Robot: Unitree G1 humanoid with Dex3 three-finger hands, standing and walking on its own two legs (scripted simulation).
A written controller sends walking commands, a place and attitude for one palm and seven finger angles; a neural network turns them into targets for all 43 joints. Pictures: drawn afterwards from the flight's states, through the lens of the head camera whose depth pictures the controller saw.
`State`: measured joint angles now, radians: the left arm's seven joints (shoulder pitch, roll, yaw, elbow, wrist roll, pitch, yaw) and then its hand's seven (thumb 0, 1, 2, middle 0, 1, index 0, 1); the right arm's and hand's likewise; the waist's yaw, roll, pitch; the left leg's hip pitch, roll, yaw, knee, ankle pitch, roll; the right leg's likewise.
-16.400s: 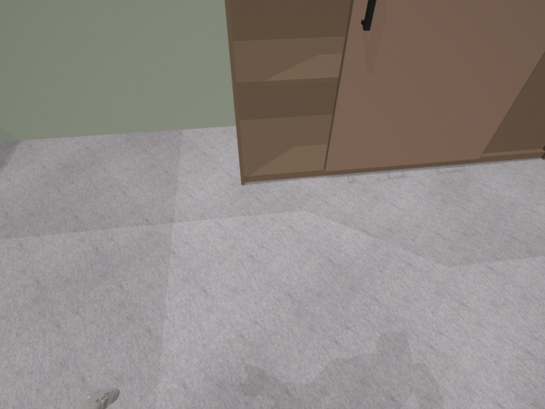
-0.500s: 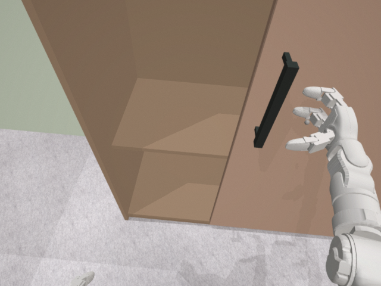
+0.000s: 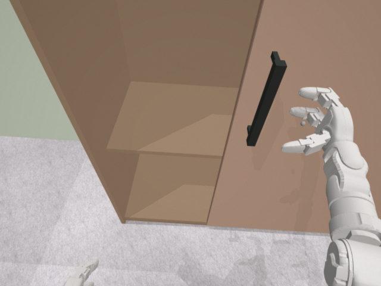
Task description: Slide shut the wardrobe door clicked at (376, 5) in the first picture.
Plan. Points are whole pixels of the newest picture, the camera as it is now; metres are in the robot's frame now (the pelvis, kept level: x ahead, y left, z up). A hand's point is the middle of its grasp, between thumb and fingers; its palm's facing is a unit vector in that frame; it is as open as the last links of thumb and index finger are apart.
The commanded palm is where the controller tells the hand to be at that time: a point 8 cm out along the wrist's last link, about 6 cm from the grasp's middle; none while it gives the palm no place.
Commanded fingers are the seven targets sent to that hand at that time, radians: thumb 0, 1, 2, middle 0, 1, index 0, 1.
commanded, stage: move the hooked fingers beside the handle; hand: right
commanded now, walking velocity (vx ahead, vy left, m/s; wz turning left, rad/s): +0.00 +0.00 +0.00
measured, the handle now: (261, 104) +0.49 -0.11 +0.13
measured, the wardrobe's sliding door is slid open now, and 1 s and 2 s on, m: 0.43 0.43 0.43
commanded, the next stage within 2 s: feel for the door with the fingertips in 0.78 s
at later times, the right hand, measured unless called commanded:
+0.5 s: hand (301, 118) +0.44 -0.18 +0.14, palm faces +0.00 +1.00 -0.02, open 13.9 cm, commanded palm +0.42 -0.22 +0.14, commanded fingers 0.00 0.50 -0.30 0.30 1.20 0.30 1.20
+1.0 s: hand (293, 117) +0.44 -0.17 +0.14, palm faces +0.00 +1.00 -0.03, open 14.0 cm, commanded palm +0.42 -0.20 +0.14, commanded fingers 0.00 0.50 -0.30 0.30 1.20 0.30 1.20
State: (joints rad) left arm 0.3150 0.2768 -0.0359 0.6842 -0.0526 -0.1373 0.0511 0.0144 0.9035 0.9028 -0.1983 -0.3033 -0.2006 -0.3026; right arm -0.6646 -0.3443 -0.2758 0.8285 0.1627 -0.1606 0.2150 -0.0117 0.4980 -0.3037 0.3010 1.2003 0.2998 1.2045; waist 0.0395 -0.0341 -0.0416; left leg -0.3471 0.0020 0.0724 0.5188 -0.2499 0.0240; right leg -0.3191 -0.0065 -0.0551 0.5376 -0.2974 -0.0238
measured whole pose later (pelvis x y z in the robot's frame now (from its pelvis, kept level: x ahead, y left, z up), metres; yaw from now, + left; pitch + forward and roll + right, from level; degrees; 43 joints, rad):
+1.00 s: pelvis +0.01 +0.00 +0.00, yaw +0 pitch +6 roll +0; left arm 0.33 0.27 -0.04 0.67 -0.05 -0.12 0.04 0.01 0.90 0.90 -0.20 -0.30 -0.20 -0.30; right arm -0.71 -0.33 -0.26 0.88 0.16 -0.16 0.20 -0.01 0.50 -0.30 0.30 1.20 0.30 1.20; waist 0.05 -0.04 -0.06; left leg -0.38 0.00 0.07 0.53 -0.26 0.02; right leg -0.35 -0.01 -0.06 0.55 -0.31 -0.02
